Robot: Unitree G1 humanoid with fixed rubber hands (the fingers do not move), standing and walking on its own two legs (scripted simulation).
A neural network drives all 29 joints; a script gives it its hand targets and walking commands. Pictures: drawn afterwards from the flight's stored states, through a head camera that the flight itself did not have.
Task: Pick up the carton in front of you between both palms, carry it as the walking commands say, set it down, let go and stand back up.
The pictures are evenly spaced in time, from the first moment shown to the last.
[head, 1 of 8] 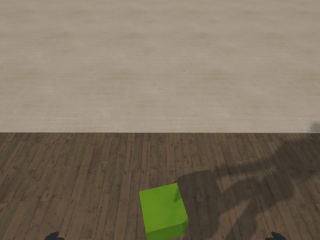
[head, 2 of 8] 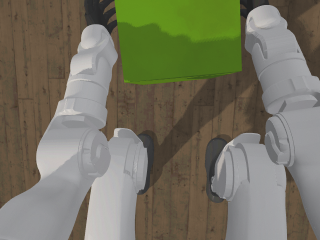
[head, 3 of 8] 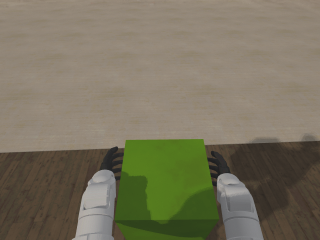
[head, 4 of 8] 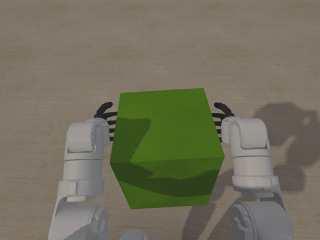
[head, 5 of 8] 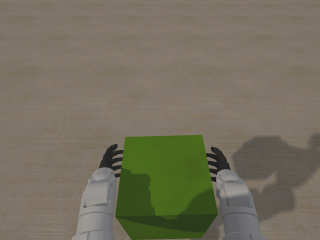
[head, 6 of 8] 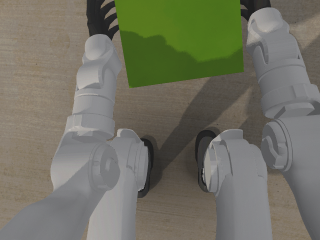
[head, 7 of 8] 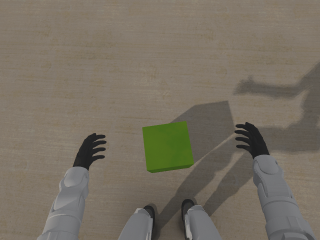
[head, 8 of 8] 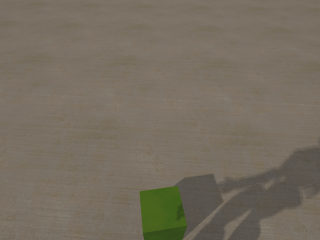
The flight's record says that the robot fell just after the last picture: no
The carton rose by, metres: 0.67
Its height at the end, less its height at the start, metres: -0.12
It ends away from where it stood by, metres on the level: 2.23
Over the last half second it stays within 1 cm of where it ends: yes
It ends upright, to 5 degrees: yes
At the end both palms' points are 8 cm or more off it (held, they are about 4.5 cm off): yes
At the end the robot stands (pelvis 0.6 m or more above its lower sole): yes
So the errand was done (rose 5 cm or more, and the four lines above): yes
